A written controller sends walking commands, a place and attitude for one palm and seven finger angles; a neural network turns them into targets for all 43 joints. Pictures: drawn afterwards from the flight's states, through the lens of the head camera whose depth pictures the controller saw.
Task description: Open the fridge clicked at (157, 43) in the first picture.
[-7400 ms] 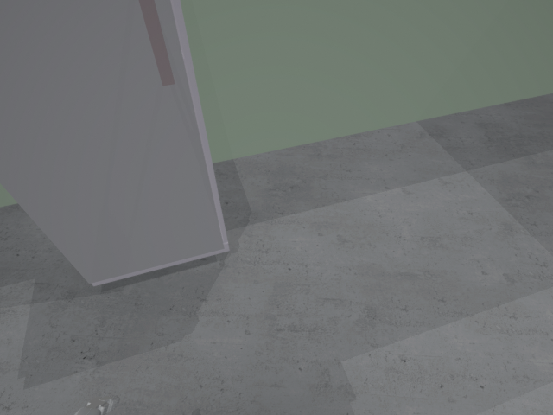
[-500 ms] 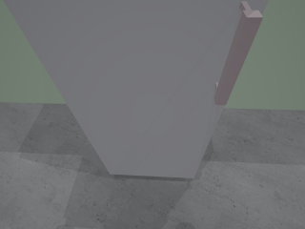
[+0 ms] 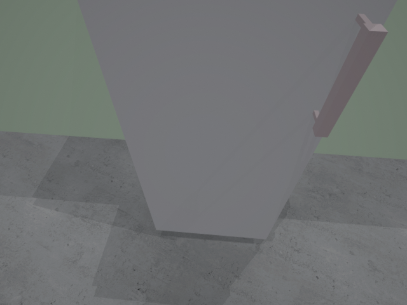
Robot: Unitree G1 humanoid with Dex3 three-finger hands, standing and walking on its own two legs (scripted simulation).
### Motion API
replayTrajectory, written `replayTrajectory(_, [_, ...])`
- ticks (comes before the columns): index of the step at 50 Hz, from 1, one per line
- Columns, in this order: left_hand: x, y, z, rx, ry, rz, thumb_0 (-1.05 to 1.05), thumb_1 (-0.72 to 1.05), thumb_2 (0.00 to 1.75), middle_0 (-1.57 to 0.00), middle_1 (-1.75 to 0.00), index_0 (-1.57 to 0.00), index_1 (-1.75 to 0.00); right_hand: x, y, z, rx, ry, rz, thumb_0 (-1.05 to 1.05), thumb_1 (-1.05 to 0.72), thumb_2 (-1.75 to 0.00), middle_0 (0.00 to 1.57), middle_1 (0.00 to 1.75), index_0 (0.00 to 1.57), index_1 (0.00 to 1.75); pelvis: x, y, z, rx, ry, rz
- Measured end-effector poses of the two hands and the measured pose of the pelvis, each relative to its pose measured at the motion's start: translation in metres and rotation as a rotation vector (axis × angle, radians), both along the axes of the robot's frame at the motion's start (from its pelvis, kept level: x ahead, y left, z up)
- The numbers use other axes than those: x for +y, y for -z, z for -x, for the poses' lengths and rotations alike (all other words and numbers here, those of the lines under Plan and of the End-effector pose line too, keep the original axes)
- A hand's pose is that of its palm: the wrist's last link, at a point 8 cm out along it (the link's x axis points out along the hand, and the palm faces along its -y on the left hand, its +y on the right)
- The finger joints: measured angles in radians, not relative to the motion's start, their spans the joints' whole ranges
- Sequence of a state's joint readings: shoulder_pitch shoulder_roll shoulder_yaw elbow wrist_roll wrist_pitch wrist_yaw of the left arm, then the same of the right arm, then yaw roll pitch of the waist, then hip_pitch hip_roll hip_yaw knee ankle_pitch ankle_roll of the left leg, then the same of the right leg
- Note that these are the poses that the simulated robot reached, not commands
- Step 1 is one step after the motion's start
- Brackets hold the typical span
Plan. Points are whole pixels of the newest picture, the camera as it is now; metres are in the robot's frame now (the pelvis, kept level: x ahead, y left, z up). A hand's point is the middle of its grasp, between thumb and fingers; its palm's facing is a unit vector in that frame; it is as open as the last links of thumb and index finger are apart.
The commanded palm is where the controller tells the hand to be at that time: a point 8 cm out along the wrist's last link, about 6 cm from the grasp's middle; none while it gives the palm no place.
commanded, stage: come to a stop and stand still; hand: right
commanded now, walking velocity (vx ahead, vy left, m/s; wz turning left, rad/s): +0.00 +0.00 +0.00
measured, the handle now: (338, 82) +0.48 -0.22 +0.21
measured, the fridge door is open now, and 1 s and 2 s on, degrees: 0 0 0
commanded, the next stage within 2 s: look again from close up in 1.36 s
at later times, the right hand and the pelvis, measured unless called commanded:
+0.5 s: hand out of the picture -0.05 -0.14 -0.17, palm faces +0.06 +0.99 -0.15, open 7.4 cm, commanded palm none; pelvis -0.02 +0.01 +0.01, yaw +0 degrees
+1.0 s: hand out of the picture +0.01 -0.22 -0.16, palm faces +0.02 +0.98 -0.21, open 7.4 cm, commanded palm none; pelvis -0.01 -0.04 +0.01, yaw +1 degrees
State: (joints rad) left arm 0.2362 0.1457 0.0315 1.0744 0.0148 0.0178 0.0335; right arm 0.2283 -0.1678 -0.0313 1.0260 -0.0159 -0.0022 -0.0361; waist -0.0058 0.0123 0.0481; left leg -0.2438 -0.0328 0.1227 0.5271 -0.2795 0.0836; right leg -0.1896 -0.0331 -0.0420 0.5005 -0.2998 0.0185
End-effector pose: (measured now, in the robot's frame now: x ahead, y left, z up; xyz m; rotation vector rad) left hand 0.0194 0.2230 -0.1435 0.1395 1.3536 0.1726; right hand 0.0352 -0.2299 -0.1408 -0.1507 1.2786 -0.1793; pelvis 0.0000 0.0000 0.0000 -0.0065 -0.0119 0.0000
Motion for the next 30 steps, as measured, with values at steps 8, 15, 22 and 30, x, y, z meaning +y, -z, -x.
replayTrajectory(8, [-0.009, -0.005, 0.044, 0.083, 0.017, 0.033, 0.0, 0.91, 0.9, -0.2, -0.3, -0.2, -0.3, 0.01, -0.004, 0.039, 0.077, 0.018, -0.024, 0.0, -0.93, -0.9, 0.2, 0.3, 0.2, 0.3, 0.005, -0.009, 0.01, -0.018, -0.002, 0.004])
replayTrajectory(15, [-0.02, -0.003, 0.067, 0.117, 0.007, 0.072, 0.0, 0.91, 0.9, -0.2, -0.3, -0.2, -0.3, 0.023, -0.004, 0.071, 0.144, 0.032, -0.044, 0.0, -0.91, -0.9, 0.2, 0.3, 0.2, 0.3, 0.008, -0.009, 0.016, -0.015, -0.003, 0.003])
replayTrajectory(22, [-0.026, -0.004, 0.082, 0.148, -0.006, 0.084, 0.0, 0.91, 0.9, -0.2, -0.3, -0.2, -0.3, 0.036, -0.001, 0.086, 0.174, 0.046, -0.071, 0.0, -0.91, -0.9, 0.2, 0.3, 0.2, 0.3, 0.009, -0.009, 0.016, -0.01, -0.003, 0.002])
replayTrajectory(30, [-0.026, 0.004, 0.075, 0.087, -0.04, 0.067, 0.0, 0.91, 0.9, -0.2, -0.3, -0.2, -0.3, 0.026, 0.001, 0.077, 0.135, 0.008, -0.058, 0.0, -0.9, -0.9, 0.2, 0.3, 0.2, 0.3, -0.005, -0.002, 0.019, 0.004, -0.009, -0.035])
